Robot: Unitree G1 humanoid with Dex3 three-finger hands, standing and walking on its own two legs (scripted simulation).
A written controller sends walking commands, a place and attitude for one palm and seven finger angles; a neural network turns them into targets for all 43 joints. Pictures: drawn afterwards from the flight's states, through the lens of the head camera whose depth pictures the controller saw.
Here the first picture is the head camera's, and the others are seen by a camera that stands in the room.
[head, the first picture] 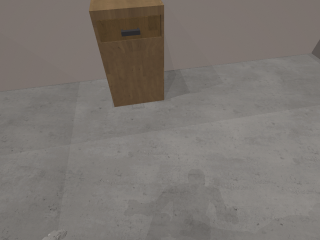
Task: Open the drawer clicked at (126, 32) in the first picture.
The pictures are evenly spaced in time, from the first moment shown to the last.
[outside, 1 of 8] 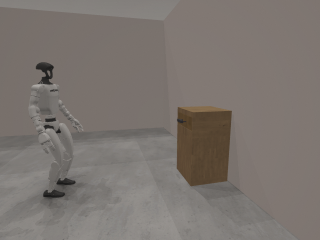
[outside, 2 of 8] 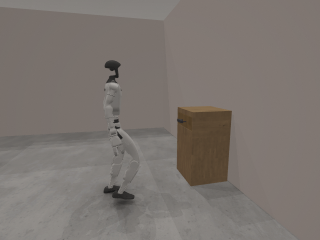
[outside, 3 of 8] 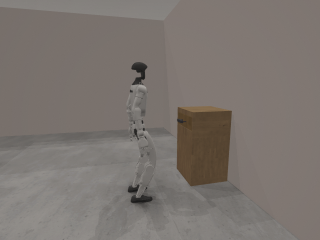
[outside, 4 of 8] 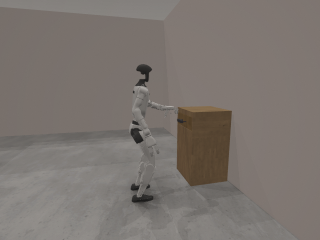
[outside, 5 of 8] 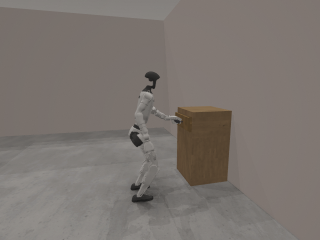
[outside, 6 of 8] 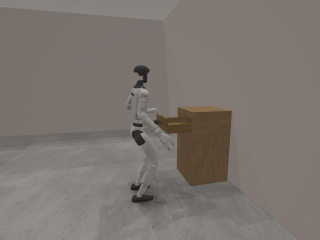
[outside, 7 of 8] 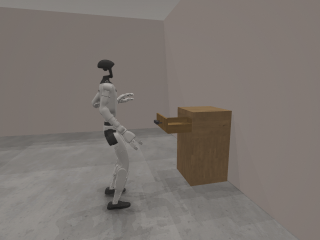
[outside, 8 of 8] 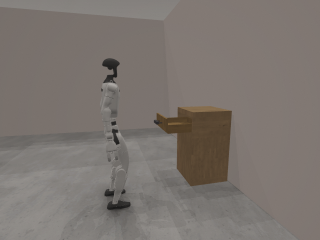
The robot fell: no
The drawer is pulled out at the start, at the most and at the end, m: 0.00 0.30 0.28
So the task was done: yes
